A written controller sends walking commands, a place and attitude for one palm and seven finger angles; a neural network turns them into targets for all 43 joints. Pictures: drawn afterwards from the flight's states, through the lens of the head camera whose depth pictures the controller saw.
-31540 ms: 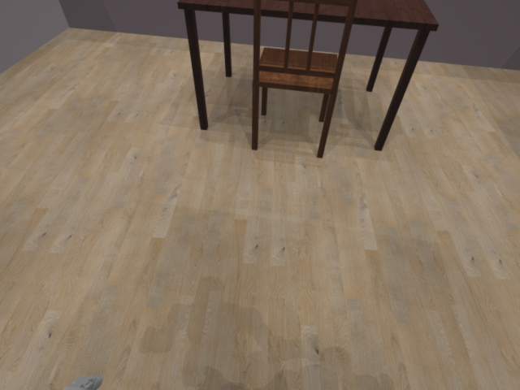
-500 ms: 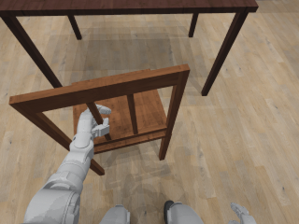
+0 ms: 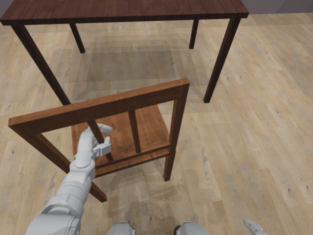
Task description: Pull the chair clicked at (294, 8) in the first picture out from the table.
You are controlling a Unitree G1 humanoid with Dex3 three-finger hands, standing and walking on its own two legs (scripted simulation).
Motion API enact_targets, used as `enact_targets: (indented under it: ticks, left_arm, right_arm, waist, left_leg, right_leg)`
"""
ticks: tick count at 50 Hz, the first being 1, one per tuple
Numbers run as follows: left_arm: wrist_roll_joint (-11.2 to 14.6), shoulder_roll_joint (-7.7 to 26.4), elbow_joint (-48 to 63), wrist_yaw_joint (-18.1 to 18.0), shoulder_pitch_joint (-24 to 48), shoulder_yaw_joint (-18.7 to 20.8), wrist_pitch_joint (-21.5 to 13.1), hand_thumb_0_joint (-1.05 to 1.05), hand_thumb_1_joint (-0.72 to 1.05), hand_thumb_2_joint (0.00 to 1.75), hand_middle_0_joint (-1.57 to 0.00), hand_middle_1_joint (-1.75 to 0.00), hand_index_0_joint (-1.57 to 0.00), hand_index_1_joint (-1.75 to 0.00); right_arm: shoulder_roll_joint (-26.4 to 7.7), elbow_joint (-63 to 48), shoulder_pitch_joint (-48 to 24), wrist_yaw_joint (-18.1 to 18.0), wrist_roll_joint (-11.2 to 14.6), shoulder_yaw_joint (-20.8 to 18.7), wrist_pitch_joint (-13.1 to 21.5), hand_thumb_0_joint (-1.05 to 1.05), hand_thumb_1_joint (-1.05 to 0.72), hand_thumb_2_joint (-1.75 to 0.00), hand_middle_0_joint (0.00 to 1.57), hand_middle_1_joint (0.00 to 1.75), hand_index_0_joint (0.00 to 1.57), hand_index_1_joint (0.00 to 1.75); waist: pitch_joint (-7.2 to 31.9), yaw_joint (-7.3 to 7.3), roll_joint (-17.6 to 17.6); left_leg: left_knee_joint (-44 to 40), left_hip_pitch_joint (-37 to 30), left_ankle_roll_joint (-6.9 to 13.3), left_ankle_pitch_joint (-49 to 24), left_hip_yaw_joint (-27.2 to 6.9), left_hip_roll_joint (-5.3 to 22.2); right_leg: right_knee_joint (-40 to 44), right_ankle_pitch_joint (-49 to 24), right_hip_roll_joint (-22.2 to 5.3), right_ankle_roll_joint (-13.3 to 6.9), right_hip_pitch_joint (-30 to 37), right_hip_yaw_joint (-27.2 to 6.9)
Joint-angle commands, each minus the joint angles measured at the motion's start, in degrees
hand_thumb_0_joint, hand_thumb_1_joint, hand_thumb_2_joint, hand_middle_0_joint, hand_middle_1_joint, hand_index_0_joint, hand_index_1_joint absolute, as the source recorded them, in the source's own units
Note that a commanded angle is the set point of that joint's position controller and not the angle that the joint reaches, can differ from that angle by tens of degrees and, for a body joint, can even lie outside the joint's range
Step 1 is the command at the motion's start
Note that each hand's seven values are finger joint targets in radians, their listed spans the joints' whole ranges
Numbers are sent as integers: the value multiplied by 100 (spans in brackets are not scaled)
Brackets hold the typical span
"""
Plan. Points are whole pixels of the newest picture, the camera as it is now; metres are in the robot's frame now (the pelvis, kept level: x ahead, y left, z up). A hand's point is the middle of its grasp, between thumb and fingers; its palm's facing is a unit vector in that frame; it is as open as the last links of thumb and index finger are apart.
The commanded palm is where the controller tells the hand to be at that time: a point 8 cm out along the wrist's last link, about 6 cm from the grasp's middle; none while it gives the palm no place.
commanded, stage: stop walking, hand still on the chair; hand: left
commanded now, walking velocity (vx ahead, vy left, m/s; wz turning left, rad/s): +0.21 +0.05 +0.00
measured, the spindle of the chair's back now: (102, 142) +0.39 +0.17 -0.08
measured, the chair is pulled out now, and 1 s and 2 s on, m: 0.52 0.57 0.57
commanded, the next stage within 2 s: open the thumb and straighten the fingers in 0.84 s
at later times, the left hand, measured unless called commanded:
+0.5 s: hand (102, 162) +0.31 +0.15 -0.05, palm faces +0.01 -0.98 -0.18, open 5.1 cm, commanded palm +0.29 +0.20 -0.03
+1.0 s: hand (102, 161) +0.31 +0.15 -0.05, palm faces +0.04 -0.99 -0.16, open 5.2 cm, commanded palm +0.28 +0.20 -0.03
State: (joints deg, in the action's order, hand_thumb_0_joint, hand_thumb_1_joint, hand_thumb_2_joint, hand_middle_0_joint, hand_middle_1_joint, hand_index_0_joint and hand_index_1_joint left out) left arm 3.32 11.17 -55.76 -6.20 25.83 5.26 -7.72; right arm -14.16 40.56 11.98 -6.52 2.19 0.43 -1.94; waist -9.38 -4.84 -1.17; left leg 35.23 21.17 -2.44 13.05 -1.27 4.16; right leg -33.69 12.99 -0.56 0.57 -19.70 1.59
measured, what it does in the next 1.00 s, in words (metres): stands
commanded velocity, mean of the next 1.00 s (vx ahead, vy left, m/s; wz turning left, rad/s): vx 0.02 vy -0.01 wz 0.00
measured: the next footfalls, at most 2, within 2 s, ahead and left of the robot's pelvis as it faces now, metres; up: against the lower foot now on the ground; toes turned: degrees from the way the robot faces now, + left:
none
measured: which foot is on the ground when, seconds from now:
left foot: down 0.00-1.00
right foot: down 0.00-1.00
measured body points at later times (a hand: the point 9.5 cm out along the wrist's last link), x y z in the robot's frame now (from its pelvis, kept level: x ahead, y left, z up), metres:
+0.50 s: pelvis +0.03 +0.02 +0.01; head +0.05 +0.02 +0.46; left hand +0.31 +0.20 -0.04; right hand +0.16 -0.21 -0.10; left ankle +0.06 +0.15 -0.73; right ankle +0.06 -0.13 -0.73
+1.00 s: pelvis +0.05 +0.01 +0.01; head +0.06 +0.01 +0.46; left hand +0.31 +0.20 -0.04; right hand +0.18 -0.24 -0.09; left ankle +0.06 +0.15 -0.73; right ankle +0.06 -0.13 -0.73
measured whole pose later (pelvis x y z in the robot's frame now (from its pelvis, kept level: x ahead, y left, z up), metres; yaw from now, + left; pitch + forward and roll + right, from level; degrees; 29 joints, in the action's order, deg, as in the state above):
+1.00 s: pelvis +0.05 +0.01 +0.01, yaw -1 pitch -1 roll +0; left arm 2.8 9.0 -34.4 -6.1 0.3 -0.8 -4.5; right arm -12.6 38.7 11.5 -4.9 2.6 0.9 -0.6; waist -1.8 -2.6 0.0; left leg 28.5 13.8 -1.9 14.0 0.4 3.0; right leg -27.2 13.4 -1.5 1.6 -13.1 0.1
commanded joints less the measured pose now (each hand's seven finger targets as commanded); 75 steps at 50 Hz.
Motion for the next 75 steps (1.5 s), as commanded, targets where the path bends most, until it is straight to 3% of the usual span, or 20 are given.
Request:
enact_targets:
  ticks: [1, 3, 6, 11, 17, 19, 24, 28, 47, 48, 49, 50, 52, 53, 57, 59, 65, 72, 73, 75]
  left_arm:
    - [-138, 916, 1430, 5, 1349, -37, -378, 0, 90, 90, -50, -145, -50, -145]
    - [-128, 927, 1588, 23, 1264, -64, -399, 0, 90, 90, -50, -145, -50, -145]
    - [-165, 657, 1849, 53, 1062, -235, -450, 0, 90, 90, -50, -145, -50, -145]
    - [-190, 480, 1918, 59, 388, -393, -414, 0, 90, 90, -50, -145, -50, -145]
    - [-273, 537, 2116, 14, -67, -355, -392, 0, 90, 90, -50, -145, -50, -145]
    - [-294, 573, 2332, 5, -246, -341, -387, 0, 90, 90, -50, -145, -50, -145]
    - [-302, 558, 2733, 20, -670, -339, -334, 0, 90, 90, -50, -145, -50, -145]
    - [-272, 540, 2970, 39, -922, -394, -261, 0, 90, 90, -50, -145, -50, -145]
    - [-218, 655, 3399, -27, -1402, -220, -110, 0, 90, 90, -50, -145, -50, -145]
    - [-8, 251, 2946, 58, -1908, -667, 196, 0, 78, 84, -50, -145, -50, -145]
    - [108, 238, 3130, 131, -1842, -495, 162, 0, 66, 78, -50, -145, -50, -145]
    - [116, 543, 3644, 171, -1696, -302, 39, 0, 54, 73, -50, -145, -50, -145]
    - [54, 351, 4211, 253, -1890, -534, -34, 0, 30, 61, -50, -145, -50, -145]
    - [47, 546, 4327, 238, -1867, -459, 8, 0, 17, 55, -50, -145, -50, -145]
    - [27, 313, 4513, 236, -2144, -543, 316, 0, -31, 32, -50, -145, -50, -145]
    - [67, 746, 4498, 169, -2058, -107, 512, 0, -55, 20, -45, -130, -45, -130]
    - [58, 256, 5080, 256, -2155, -516, 810, 0, -55, 20, -30, -87, -30, -87]
    - [-1, 383, 5397, 232, -2528, -383, 1106, 0, -55, 20, -13, -36, -13, -36]
    - [-13, 663, 5205, 223, -2581, -127, 1158, 0, -55, 20, -10, -29, -10, -29]
    - [-43, 453, 5441, 264, -2674, -321, 1186, 0, -55, 20, -5, -14, -5, -14]
  right_arm:
    - [-627, -735, -106, -80, -59, -201, 191, 0, -90, -90, 20, 30, 20, 30]
    - [-654, -637, -43, -97, -84, -228, 212, 0, -90, -90, 20, 30, 20, 30]
    - [-590, -621, -130, -68, -111, -208, 309, 0, -90, -90, 20, 30, 20, 30]
    - [-540, -639, -170, -45, -62, -188, 389, 0, -90, -90, 20, 30, 20, 30]
    - [-533, -559, -151, -18, -82, -218, 484, 0, -90, -90, 20, 30, 20, 30]
    - [-527, -557, -165, -19, -99, -220, 531, 0, -90, -90, 20, 30, 20, 30]
    - [-517, -622, -269, 1, -119, -230, 568, 0, -90, -90, 20, 30, 20, 30]
    - [-514, -687, -331, 0, -107, -238, 530, 0, -90, -90, 20, 30, 20, 30]
    - [-498, -939, -503, -12, -106, -235, 339, 0, -90, -90, 20, 30, 20, 30]
    - [-822, -900, -371, 162, 162, -290, 379, 0, -90, -90, 20, 30, 20, 30]
    - [-741, -992, -427, 256, 184, -237, 413, 0, -90, -90, 20, 30, 20, 30]
    - [-743, -1042, -492, 310, 171, -284, 488, 0, -90, -90, 20, 30, 20, 30]
    - [-667, -1188, -508, 361, 106, -279, 679, 0, -90, -90, 20, 30, 20, 30]
    - [-702, -1145, -433, 375, 125, -303, 728, 0, -90, -90, 20, 30, 20, 30]
    - [-726, -1299, -399, 389, 66, -315, 891, 0, -90, -90, 20, 30, 20, 30]
    - [-809, -1275, -327, 345, 52, -315, 896, 0, -90, -90, 20, 30, 20, 30]
    - [-778, -1422, -260, 255, 13, -311, 1041, 0, -90, -90, 20, 30, 20, 30]
    - [-782, -1531, -180, 200, -27, -302, 1096, 0, -90, -90, 20, 30, 20, 30]
    - [-818, -1496, -149, 192, -37, -300, 1066, 0, -90, -90, 20, 30, 20, 30]
    - [-768, -1596, -159, 212, -36, -277, 1037, 0, -90, -90, 20, 30, 20, 30]
  waist:
    - [1947, 404, 4]
    - [1800, 347, 213]
    - [1817, 352, -140]
    - [1470, 417, -208]
    - [1529, 424, 183]
    - [1657, 417, -60]
    - [1971, 434, -67]
    - [2011, 404, 37]
    - [1840, 445, 6]
    - [1865, 62, 328]
    - [1596, 175, 696]
    - [1767, 190, 514]
    - [2009, 229, -102]
    - [2011, 186, -157]
    - [2257, 242, -93]
    - [2294, 245, 198]
    - [2616, 193, 109]
    - [2720, 238, 228]
    - [2618, 250, 246]
    - [2673, 247, 156]
  left_leg:
    - [-923, -318, 507, 1793, -516, 197]
    - [-845, -504, 484, 1707, -429, 79]
    - [-1037, -685, 520, 1547, -521, 139]
    - [-1510, -388, 585, 1758, -663, 320]
    - [-1166, -858, 405, 591, -279, 159]
    - [-1171, -1035, 402, -26, -274, 200]
    - [-1026, -1445, 369, -1260, -199, 261]
    - [-980, -1555, 334, -1540, -115, 246]
    - [-1060, -1445, 303, -1033, -55, 192]
    - [-1007, -722, 229, -572, 109, -99]
    - [-897, -402, 276, -221, 155, -72]
    - [-801, -331, 310, 10, 167, -118]
    - [-564, -282, 320, 58, 243, -206]
    - [-483, -235, 314, 122, 207, -201]
    - [-163, 8, 312, 31, 190, -233]
    - [-51, 184, 327, 55, 158, -240]
    - [294, 153, 309, -346, 131, -249]
    - [568, 243, 311, -701, 100, -273]
    - [620, 357, 310, -705, 94, -285]
    - [674, 340, 305, -777, 115, -298]
  right_leg:
    - [992, 2177, -543, -101, 601, -634]
    - [1139, 2206, -562, -122, 410, -636]
    - [957, 1733, -426, -119, 446, -511]
    - [838, 1219, -229, -87, 665, -387]
    - [1168, 584, -403, -160, 589, -610]
    - [1039, 37, -363, -139, 720, -499]
    - [895, -1126, -392, -136, 1005, -454]
    - [912, -1555, -447, -140, 1119, -420]
    - [1127, -1225, -480, -162, 1125, -501]
    - [805, -708, -310, -110, 806, 90]
    - [704, -453, -297, -70, 504, 145]
    - [646, -253, -263, -68, 381, 103]
    - [459, -141, -222, -92, 153, 121]
    - [415, -83, -219, -112, 132, 106]
    - [67, -68, -149, -85, -248, 188]
    - [-33, -92, -141, -61, -292, 184]
    - [-417, -343, -112, -50, -561, 273]
    - [-655, -708, -108, -38, -618, 287]
    - [-669, -761, -112, -49, -637, 274]
    - [-745, -825, -123, -47, -669, 278]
